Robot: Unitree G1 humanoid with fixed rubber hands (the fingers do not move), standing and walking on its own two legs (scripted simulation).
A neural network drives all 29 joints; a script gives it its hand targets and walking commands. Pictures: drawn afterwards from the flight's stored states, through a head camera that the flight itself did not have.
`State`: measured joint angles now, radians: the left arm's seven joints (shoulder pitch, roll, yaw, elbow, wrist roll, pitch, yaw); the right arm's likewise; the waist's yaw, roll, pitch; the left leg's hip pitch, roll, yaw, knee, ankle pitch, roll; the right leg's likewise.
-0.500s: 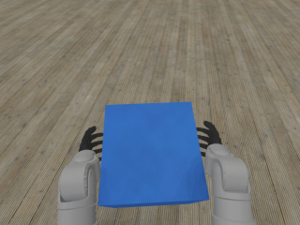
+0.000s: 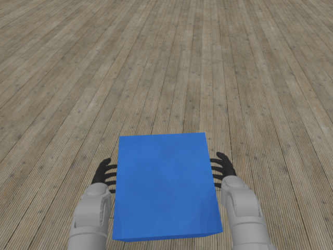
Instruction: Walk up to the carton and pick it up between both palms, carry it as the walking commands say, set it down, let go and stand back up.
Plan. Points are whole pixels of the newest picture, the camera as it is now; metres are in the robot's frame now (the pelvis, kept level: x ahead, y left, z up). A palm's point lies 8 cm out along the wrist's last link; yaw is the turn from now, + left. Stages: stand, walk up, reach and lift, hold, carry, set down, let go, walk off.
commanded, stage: hold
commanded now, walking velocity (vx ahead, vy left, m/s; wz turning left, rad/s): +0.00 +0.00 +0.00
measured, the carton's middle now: (164, 189) +0.30 +0.01 -0.08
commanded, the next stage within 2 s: set down in 0.08 s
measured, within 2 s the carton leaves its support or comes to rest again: neither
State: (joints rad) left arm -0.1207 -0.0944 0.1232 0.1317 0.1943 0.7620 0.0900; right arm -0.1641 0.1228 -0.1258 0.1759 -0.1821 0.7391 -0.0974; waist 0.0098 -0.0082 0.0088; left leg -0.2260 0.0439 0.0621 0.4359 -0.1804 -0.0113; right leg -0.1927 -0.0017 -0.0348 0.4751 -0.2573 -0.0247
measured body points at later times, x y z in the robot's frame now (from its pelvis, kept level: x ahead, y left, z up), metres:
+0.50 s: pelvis -0.03 +0.04 -0.01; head -0.06 +0.05 +0.44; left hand +0.29 +0.19 +0.01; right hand +0.30 -0.13 +0.02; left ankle +0.03 +0.15 -0.74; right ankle +0.00 -0.10 -0.74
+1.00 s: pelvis -0.02 +0.02 -0.03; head +0.11 +0.01 +0.40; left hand +0.32 +0.18 -0.09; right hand +0.34 -0.14 -0.08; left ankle +0.03 +0.15 -0.74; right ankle +0.00 -0.10 -0.74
